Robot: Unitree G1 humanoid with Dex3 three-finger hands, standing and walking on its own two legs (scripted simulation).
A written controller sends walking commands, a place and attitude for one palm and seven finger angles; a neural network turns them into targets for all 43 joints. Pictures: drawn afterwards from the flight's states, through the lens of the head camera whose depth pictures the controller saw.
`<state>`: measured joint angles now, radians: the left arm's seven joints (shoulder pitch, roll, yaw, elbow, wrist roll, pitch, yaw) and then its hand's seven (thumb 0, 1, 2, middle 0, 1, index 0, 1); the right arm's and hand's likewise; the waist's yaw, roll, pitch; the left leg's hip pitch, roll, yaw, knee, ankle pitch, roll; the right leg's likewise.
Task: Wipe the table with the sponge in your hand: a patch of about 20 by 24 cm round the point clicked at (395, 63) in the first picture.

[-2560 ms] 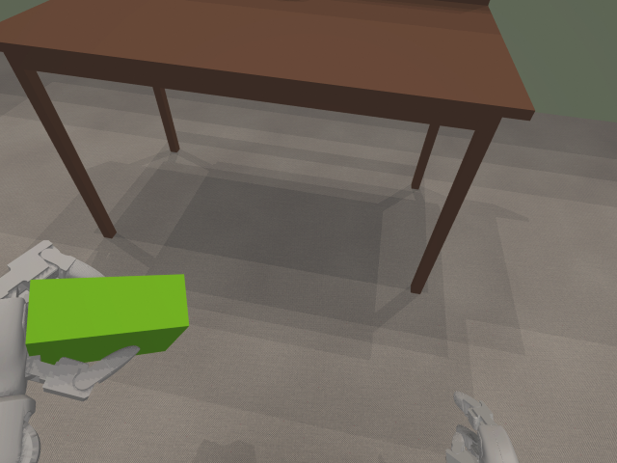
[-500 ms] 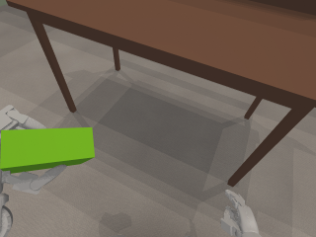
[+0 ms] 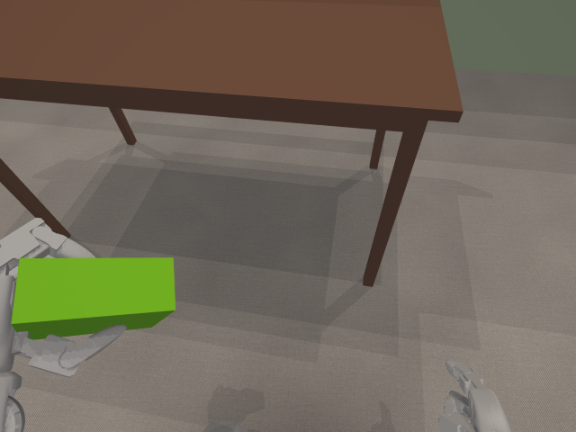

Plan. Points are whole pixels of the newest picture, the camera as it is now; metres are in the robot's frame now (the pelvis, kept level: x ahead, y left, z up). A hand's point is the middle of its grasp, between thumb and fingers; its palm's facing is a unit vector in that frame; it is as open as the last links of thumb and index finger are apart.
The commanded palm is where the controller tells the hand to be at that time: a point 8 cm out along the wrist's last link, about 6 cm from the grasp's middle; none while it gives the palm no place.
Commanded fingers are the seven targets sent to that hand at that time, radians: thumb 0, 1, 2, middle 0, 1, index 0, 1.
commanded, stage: turn to face it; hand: left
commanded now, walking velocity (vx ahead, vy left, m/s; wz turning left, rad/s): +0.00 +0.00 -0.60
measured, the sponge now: (120, 297) +0.23 +0.18 +0.15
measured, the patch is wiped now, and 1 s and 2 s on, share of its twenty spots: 0.00 0.00 0.00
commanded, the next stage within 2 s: take the last steps up to it in 0.86 s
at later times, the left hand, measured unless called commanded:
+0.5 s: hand (159, 323) +0.20 +0.13 +0.16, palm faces +0.17 -0.84 -0.51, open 9.7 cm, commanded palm +0.17 +0.17 +0.18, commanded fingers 0.00 0.10 1.30 -1.20 -1.60 -1.20 -1.60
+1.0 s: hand (257, 346) +0.18 +0.03 +0.17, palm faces -0.06 -0.89 -0.45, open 9.7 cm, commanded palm +0.15 +0.09 +0.18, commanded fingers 0.00 0.10 1.30 -1.20 -1.60 -1.20 -1.60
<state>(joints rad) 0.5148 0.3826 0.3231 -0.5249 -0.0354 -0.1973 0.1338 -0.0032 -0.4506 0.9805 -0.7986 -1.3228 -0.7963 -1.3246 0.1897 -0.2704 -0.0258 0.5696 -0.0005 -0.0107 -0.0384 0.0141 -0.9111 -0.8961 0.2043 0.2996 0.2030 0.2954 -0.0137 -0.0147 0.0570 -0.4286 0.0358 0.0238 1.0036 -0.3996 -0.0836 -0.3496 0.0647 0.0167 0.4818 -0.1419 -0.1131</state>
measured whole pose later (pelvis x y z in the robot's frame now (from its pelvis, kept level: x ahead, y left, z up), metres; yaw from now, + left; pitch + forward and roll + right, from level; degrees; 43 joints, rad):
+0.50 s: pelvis -0.07 -0.05 -0.02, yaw -18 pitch +0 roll +0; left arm 0.48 0.38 0.36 -0.50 -0.01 -0.18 0.14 0.00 -0.45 0.98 -0.80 -1.32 -0.80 -1.32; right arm 0.24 -0.16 0.03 0.54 0.01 -0.04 0.00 0.01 -0.91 -0.90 0.21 0.30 0.21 0.30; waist 0.07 0.06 0.06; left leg -0.21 0.20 0.18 0.62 -0.37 -0.12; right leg -0.35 -0.01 -0.04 0.68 -0.36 0.06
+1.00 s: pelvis -0.12 -0.08 +0.00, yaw -28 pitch +2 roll +1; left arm 0.52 0.41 0.38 -0.54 -0.02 -0.21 0.14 0.00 -0.45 0.98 -0.80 -1.32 -0.80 -1.33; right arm 0.20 -0.26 -0.03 0.55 0.01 0.01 -0.04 0.01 -0.91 -0.90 0.20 0.30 0.20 0.29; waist -0.02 -0.05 0.00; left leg -0.21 0.02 0.04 0.48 -0.30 -0.01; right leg -0.37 0.14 0.07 0.45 -0.10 -0.08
